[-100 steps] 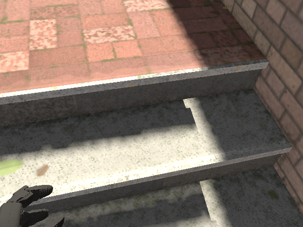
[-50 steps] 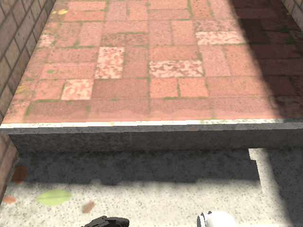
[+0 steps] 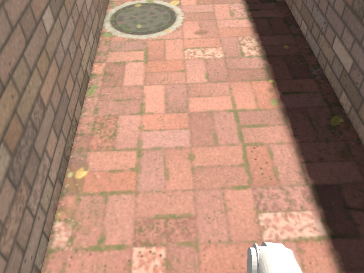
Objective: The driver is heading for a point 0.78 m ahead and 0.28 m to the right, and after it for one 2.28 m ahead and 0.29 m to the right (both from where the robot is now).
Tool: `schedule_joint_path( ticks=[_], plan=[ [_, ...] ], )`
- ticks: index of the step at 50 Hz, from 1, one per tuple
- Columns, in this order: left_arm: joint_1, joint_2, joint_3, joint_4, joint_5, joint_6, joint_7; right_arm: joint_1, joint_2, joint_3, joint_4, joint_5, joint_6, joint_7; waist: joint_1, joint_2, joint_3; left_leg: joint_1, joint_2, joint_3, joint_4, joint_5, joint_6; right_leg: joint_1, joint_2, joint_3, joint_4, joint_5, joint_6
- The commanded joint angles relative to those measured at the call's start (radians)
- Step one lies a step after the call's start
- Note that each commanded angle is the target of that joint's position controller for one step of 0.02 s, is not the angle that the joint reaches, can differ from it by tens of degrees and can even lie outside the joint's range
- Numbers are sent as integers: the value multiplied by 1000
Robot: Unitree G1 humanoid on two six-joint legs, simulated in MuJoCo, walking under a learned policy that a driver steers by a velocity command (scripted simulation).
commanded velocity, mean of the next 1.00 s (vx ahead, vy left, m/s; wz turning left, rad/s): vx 0.50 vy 0.00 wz -0.21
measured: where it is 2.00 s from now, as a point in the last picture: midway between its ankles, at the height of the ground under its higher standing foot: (240, 181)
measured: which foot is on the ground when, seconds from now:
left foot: down 0.00-0.16, up 0.18-0.72, down 0.74-1.00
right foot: up 0.00-0.10, down 0.12-0.78, up 0.80-1.00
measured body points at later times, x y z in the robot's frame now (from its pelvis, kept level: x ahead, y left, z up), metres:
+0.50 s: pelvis +0.27 -0.04 +0.17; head +0.27 -0.05 +0.62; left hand +0.21 +0.17 +0.01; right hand +0.44 -0.27 +0.05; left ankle +0.40 +0.14 -0.41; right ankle +0.22 -0.11 -0.57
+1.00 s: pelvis +0.52 +0.02 +0.18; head +0.52 +0.01 +0.63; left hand +0.66 +0.22 +0.04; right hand +0.48 -0.22 +0.04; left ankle +0.54 +0.12 -0.57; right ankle +0.51 -0.13 -0.46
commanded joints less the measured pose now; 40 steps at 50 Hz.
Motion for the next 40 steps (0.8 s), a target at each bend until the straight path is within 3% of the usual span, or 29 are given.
schedule_joint_path(
  ticks=[1, 3, 4, 6, 7, 8, 9, 10, 11, 12, 13, 14, 15, 16, 17, 18, 20, 21, 22, 23, 25, 28, 32, 34, 36, 37, 38, 39, 40],
  plan=[
    [-313, 20, -4, -159, 15, 11, -14, -22, -97, 2, -102, 61, -27, 24, -15, 84, 110, -286, 253, -157, -364, 344, 210, 381, 18, -149, -289, -220, 77],
    [-287, 28, 3, -136, 16, 3, -25, 5, -178, -8, -110, 84, -40, 30, 7, 97, 99, -130, 253, -130, -310, 772, 211, 459, 84, -181, -429, -278, 89],
    [-330, 32, 3, -159, 13, -3, -32, 29, -224, -22, -87, 69, -48, 28, 9, 109, 92, -38, 262, -126, -275, 1113, 211, 512, 126, -198, -521, -333, 79],
    [-148, 27, 14, -103, 18, -22, -38, -14, -284, -51, -86, 74, -54, 27, 80, 165, -15, 195, 269, -51, -120, 1474, 174, 658, 151, -133, -657, -293, 53],
    [-47, 67, 25, -71, 27, -28, -27, 12, -284, -65, -97, 69, -66, 25, 77, 131, -108, 106, 238, -36, -23, 1582, 133, 906, 134, -75, -625, -89, 27],
    [12, 115, 37, -55, -1, -16, -14, 82, -236, -61, -81, 45, -71, 35, 81, 27, -195, -137, 206, -100, 95, 1541, 114, 1183, 119, 94, -679, -156, -10],
    [139, 170, 61, -15, 2, -11, 5, 23, -206, -65, -94, 23, -62, 51, 146, -66, -181, -296, 139, -139, 264, 1253, 118, 1312, 89, 273, -887, -342, -22],
    [334, 216, 71, 67, 34, -9, 22, -55, -148, -60, -107, 15, -44, 69, 208, -173, -170, -520, 30, -186, 526, 682, 102, 1435, -9, 544, -1142, -495, -78],
    [492, 236, 84, 99, 67, -21, 30, -154, -160, -84, -146, 52, -18, 73, 259, -276, -134, -622, -32, -321, 1142, 297, 73, 1298, -134, 893, -1401, -622, -114],
    [432, 214, 75, 120, 59, -47, 34, -162, -168, -105, -142, 81, -24, 51, 194, -214, -59, -672, -34, -442, 1450, 410, 98, 1149, -131, 906, -1447, -621, -14],
    [324, 201, 78, 138, 35, -66, 23, -192, -119, -92, -169, 82, -42, 34, 120, -101, 8, -748, -59, -443, 1535, 416, 103, 1078, -129, 795, -1407, -474, 20],
    [266, 152, 70, 163, 25, -73, 11, -249, -107, -82, -213, 89, -47, 14, 69, 13, 12, -807, -73, -448, 1556, 398, 119, 1084, -145, 679, -1376, -211, 57],
    [214, 88, 51, 186, 32, -74, 6, -288, -87, -64, -245, 84, -41, -5, 19, 67, -1, -842, -51, -448, 1526, 402, 137, 1079, -142, 563, -1364, -77, 111],
    [156, 35, 40, 195, 51, -78, 4, -281, -75, -55, -243, 84, -29, -15, -30, 71, 9, -868, -19, -437, 1480, 450, 149, 1036, -114, 450, -1373, 15, 154],
    [136, 30, 39, 188, 57, -92, 6, -288, -94, -59, -245, 69, -18, -19, -59, 41, 11, -878, 4, -391, 1406, 419, 138, 1025, -73, 327, -1377, 79, 155],
    [96, 43, 52, 154, 53, -104, 5, -308, -114, -69, -244, 71, -13, -12, -74, 12, 16, -837, 33, -331, 1320, 373, 122, 1000, -32, 200, -1420, 32, 154],
    [124, 40, 43, 134, 50, -124, 17, -363, -148, -82, -248, 49, -26, 2, -61, -82, 31, -764, 58, -234, 1248, 396, 101, 948, 40, 99, -1505, 17, 130],
    [166, 30, 34, 139, 52, -129, 24, -404, -164, -87, -279, 41, -32, 5, -51, -74, 23, -758, 73, -204, 1176, 391, 86, 960, 34, 84, -1520, 83, 123],
    [233, 59, 37, 144, 61, -133, 28, -475, -168, -90, -310, 52, -41, 3, -22, -79, 28, -754, 89, -192, 1058, 413, 59, 1004, 29, 62, -1541, 199, 139],
    [313, 91, 44, 154, 60, -134, 29, -555, -171, -87, -342, 52, -43, -1, 27, -100, 21, -810, 105, -160, 957, 420, 16, 1114, 7, 96, -1545, 308, 103],
    [453, 101, 49, 184, 54, -133, 20, -613, -127, -76, -368, 52, -31, -12, 74, -111, 27, -844, 126, -134, 783, 478, -38, 1268, -30, 139, -1552, 414, 49],
    [490, 99, 49, 180, 29, -137, -10, -675, -125, -84, -393, 35, 4, -11, 89, -123, 93, -683, 120, -92, 525, 530, -56, 1240, -48, 144, -1616, 312, 2],
    [519, 169, 88, 226, 4, -128, -26, -795, -140, -104, -472, 65, 24, -16, 104, -124, 173, -553, 85, -109, 206, 438, -93, 1411, -84, 200, -1616, 347, -16],
    [518, 181, 106, 256, 9, -115, -30, -813, -160, -116, -499, 70, 25, -36, 93, -118, 196, -492, 81, -113, 84, 338, -72, 1491, -126, 231, -1587, 383, -4],
    [469, 192, 129, 266, 14, -95, -19, -743, -193, -133, -483, 92, 2, -58, 66, -113, 155, -330, 63, -103, 11, 340, -29, 1519, -122, 244, -1505, 513, 20],
    [465, 170, 132, 262, 17, -97, -13, -655, -233, -155, -461, 103, -17, -67, 42, -102, 77, -132, 61, -88, 47, 393, 25, 1468, -61, 211, -1398, 569, 67],
    [502, 96, 118, 241, 10, -109, -2, -512, -261, -163, -440, 103, -36, -70, 30, -14, -128, 248, 158, -138, 171, 573, 153, 1302, 21, 168, -1195, 420, 121],
    [540, -32, 75, 188, 18, -132, 1, -330, -244, -147, -399, 97, -51, -67, -24, 236, -318, 707, 381, -502, 53, 354, 349, 877, 190, 121, -932, -133, 179],
    [382, 45, 91, 151, 2, -128, -15, -206, -215, -148, -358, 93, -48, -80, -98, 251, -236, 628, 428, -657, -125, -27, 290, 702, 185, 112, -736, -443, 161]
  ],
)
